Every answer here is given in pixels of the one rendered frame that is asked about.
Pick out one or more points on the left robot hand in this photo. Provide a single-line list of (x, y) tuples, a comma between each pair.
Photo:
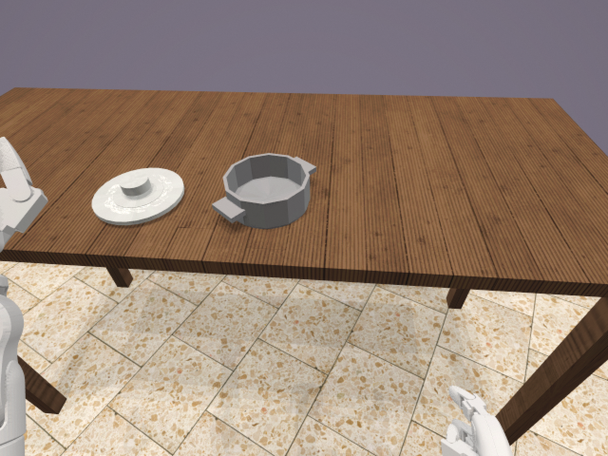
[(20, 203)]

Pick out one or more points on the pot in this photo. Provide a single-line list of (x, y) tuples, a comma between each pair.
[(266, 191)]

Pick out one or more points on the lid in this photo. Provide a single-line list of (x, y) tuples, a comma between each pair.
[(112, 206)]

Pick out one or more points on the knob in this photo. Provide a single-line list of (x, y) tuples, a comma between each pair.
[(135, 184)]

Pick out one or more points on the robot left forearm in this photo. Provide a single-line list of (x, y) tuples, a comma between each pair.
[(13, 424)]

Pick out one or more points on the right robot hand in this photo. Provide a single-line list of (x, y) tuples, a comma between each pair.
[(485, 436)]

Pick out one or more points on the table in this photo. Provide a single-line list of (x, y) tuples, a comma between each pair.
[(466, 193)]

